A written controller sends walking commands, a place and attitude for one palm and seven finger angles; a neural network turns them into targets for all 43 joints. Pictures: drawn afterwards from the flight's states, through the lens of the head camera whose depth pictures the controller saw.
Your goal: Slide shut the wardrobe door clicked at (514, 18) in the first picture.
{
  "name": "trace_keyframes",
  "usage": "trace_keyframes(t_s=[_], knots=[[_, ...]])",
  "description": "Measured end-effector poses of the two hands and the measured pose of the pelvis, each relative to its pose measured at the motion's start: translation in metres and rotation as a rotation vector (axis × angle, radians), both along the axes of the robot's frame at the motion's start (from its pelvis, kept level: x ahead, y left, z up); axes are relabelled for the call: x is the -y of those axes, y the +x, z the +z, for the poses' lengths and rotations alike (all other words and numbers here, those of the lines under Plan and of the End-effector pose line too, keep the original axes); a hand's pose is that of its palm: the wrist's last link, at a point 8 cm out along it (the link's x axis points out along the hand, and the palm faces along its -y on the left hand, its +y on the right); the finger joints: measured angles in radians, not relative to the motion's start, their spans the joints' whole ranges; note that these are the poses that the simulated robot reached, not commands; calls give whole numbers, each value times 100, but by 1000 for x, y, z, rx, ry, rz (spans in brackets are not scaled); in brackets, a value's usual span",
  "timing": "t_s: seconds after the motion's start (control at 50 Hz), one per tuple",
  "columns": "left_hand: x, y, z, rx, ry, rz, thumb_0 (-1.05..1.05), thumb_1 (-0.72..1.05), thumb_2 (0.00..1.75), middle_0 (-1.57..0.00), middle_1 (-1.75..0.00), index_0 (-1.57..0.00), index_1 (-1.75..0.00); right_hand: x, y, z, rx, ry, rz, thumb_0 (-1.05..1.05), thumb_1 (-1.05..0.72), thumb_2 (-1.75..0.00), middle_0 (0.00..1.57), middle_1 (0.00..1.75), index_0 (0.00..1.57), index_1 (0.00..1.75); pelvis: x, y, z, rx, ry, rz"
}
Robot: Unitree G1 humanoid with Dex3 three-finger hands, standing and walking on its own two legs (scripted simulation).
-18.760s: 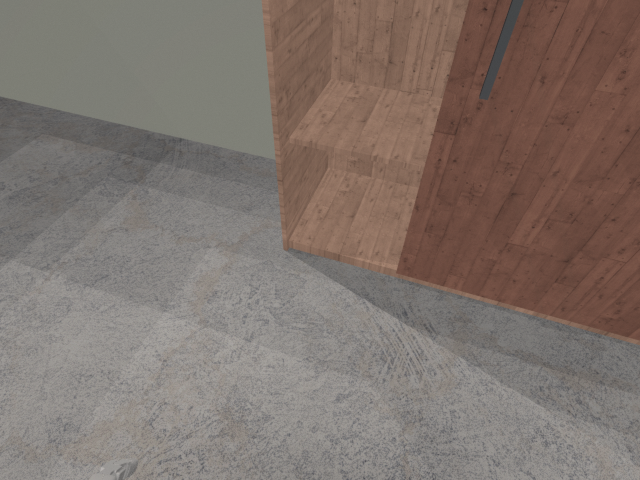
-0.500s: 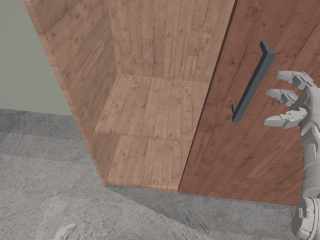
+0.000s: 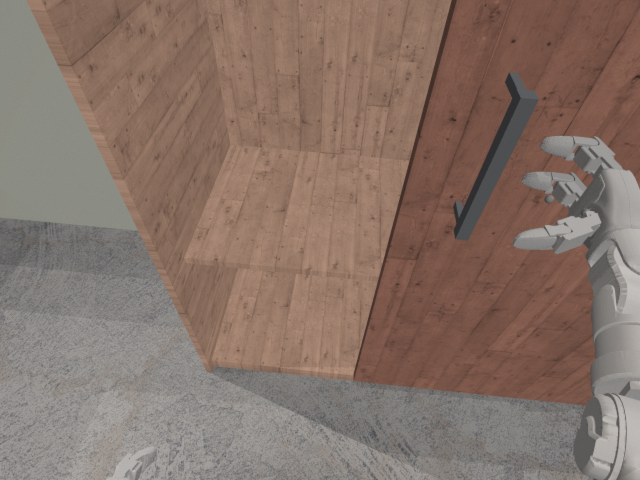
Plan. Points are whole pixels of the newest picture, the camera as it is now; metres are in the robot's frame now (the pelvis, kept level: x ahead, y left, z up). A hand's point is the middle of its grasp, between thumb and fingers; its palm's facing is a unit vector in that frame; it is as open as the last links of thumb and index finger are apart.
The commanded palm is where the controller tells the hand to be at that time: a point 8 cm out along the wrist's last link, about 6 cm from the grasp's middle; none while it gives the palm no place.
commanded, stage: move the hooked fingers beside the handle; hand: right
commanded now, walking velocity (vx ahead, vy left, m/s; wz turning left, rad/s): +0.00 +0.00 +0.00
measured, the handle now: (485, 166) +0.49 -0.15 +0.16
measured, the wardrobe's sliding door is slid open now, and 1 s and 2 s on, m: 0.45 0.45 0.45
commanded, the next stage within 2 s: feel for the door with the fingertips in 0.30 s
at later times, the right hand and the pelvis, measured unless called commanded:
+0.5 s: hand (547, 190) +0.44 -0.21 +0.17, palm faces +0.00 +1.00 -0.03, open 14.0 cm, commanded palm +0.41 -0.25 +0.17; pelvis +0.00 +0.01 +0.00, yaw +0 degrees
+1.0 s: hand (513, 183) +0.45 -0.18 +0.17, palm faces +0.01 +1.00 +0.00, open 13.7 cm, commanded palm +0.43 -0.23 +0.17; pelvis +0.00 +0.01 +0.00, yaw +0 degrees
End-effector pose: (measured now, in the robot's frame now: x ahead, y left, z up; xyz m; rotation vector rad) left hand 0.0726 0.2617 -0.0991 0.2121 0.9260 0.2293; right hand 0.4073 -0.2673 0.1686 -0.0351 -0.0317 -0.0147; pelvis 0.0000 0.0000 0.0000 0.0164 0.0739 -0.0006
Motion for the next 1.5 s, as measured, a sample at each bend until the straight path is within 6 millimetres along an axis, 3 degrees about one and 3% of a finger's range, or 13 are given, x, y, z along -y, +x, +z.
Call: trace_keyframes(t_s=[0.16,0.28,0.46,0.78,0.94,1.26,1.5], knots=[[3,5,-1,7,-6,-15,1,91,89,-20,-30,-20,-30,-10,11,3,-28,40,4,-1,50,-30,30,120,30,120,0,-2,0,-5,-2,-4],[-1,-4,-1,-8,-6,10,1,91,89,-20,-30,-20,-30,-2,11,-8,-47,11,-23,-1,50,-30,30,120,30,120,-2,0,-1,-13,-3,9],[-10,-15,-3,-58,9,25,1,91,89,-20,-30,-20,-30,2,9,5,6,12,-3,-2,50,-30,30,120,30,120,-6,3,0,-7,-1,1],[-5,8,-2,9,-20,2,1,91,89,-20,-30,-20,-30,-41,16,-8,-20,36,0,-2,50,-30,30,120,30,120,-9,2,0,-5,-6,4],[-6,6,-6,-1,-32,6,1,91,89,-20,-30,-20,-30,-39,20,0,-31,20,0,-1,50,-30,32,122,32,121,-12,4,0,-3,-7,3],[-19,-18,-6,-51,-8,46,1,91,89,-20,-30,-20,-30,-35,16,-6,-30,25,-1,-1,50,-30,32,122,32,121,-14,2,-1,-6,-6,10],[-8,0,-4,-1,-21,14,1,91,89,-20,-30,-20,-30,-43,7,-4,-12,24,13,-1,50,-30,30,121,30,120,-9,0,0,7,-4,1]])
